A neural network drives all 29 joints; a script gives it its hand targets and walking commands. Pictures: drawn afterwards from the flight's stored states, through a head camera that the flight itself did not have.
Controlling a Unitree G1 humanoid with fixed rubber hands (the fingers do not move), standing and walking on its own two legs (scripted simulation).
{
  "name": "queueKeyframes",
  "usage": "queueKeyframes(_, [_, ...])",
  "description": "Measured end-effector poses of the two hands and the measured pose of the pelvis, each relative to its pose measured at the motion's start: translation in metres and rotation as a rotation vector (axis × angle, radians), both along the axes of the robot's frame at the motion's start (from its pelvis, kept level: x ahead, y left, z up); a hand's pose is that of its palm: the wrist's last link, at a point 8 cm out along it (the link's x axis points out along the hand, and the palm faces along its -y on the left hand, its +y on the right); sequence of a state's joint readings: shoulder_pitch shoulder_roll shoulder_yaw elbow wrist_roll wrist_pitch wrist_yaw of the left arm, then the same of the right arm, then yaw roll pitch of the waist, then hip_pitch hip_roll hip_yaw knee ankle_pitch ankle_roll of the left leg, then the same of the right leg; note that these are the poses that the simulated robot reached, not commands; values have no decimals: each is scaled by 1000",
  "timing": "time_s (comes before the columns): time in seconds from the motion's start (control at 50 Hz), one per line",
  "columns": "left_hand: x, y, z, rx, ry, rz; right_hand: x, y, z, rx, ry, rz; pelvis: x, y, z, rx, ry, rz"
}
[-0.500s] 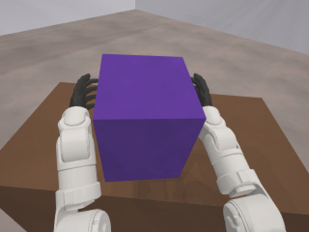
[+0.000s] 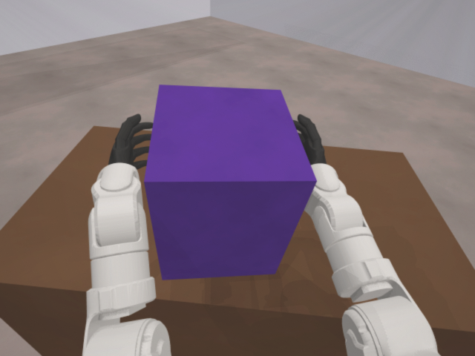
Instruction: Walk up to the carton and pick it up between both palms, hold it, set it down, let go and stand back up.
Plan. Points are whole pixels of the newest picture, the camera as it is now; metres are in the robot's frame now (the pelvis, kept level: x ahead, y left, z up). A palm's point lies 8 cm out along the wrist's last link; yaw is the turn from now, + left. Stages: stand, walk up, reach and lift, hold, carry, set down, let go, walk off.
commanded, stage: hold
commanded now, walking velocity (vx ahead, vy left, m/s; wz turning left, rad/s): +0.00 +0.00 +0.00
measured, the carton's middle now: (221, 185) +0.36 +0.01 +0.14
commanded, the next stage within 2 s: none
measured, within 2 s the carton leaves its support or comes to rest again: neither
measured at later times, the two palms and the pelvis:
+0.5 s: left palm (121, 165) +0.35 +0.16 +0.20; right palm (309, 162) +0.36 -0.14 +0.19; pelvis +0.00 +0.00 +0.00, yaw +0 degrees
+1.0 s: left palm (123, 166) +0.36 +0.16 +0.20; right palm (309, 163) +0.36 -0.14 +0.19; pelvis +0.00 +0.00 +0.00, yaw +0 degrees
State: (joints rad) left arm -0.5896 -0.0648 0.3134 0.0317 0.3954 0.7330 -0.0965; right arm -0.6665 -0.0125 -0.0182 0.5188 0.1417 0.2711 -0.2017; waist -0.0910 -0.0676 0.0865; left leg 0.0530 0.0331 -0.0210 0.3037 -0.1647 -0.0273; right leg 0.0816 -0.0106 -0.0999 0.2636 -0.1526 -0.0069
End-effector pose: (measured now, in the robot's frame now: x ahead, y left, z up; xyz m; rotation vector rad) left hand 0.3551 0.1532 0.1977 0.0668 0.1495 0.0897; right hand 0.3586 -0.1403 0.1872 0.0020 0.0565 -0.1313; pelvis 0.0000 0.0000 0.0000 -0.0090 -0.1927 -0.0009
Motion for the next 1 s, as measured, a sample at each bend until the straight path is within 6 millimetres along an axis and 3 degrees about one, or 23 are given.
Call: queueKeyframes(1.0, [0,2,-2,0,2,8,1,2,-2,7,-2,7,0,1,0,0,6,1])
